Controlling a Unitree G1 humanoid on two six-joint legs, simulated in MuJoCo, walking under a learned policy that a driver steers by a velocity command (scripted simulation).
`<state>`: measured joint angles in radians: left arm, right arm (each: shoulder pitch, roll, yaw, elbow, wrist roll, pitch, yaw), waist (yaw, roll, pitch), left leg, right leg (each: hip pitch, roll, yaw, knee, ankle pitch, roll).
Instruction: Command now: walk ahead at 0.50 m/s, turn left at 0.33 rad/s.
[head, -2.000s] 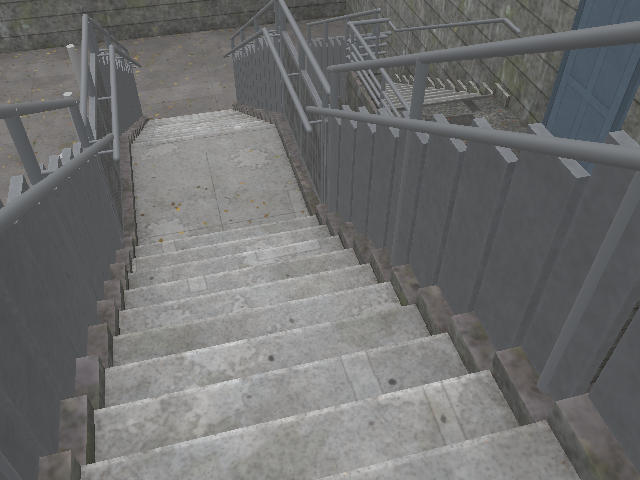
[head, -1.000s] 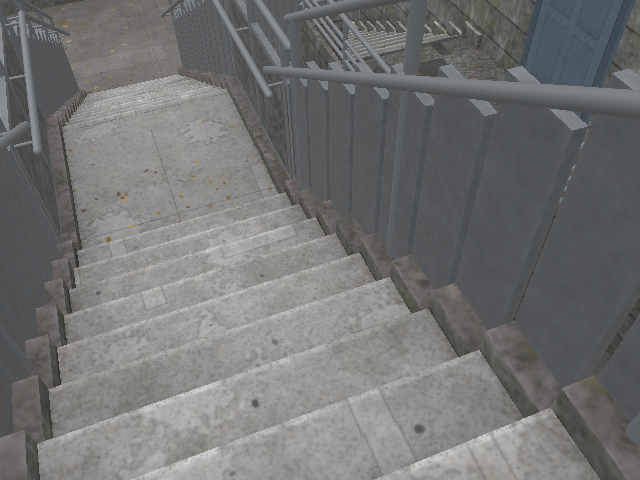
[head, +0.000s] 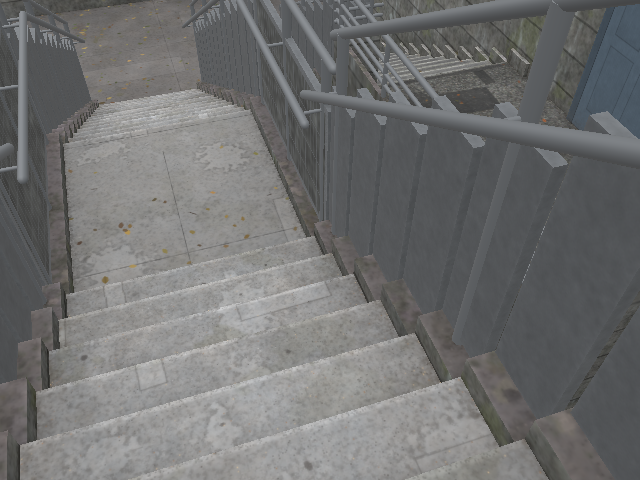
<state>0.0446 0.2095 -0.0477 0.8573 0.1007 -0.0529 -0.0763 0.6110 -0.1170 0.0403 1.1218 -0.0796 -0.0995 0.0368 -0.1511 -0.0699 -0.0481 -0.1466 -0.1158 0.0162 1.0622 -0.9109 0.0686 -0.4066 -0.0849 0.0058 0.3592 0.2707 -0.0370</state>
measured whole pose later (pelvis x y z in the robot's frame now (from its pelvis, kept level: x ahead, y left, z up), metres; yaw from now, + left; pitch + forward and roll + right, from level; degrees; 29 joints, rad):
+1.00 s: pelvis +0.57 +0.11 -0.37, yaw +31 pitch +2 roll +2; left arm 0.17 0.25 0.01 0.84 0.07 -0.10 -0.07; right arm 0.50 -0.19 0.02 0.96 -0.09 -0.09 0.11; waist -0.08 -0.04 -0.05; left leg -0.49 -0.12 -0.12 1.64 -0.86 0.02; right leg -0.33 -0.03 -0.02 0.50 -0.17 -0.05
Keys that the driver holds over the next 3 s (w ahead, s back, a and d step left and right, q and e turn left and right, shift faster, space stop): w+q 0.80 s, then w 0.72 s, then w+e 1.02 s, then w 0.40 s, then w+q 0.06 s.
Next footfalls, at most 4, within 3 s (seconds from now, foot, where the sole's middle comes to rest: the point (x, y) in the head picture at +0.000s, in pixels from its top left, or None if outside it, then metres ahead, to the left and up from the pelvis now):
0.02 right None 0.14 -0.12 -0.83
0.54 left None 0.40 0.19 -0.99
0.96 right None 0.69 0.06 -1.15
1.50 left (141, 453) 0.91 0.43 -1.31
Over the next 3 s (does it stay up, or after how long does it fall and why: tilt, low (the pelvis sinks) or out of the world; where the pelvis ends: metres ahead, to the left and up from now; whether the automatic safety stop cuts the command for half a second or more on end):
stays up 1.63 0.35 -0.97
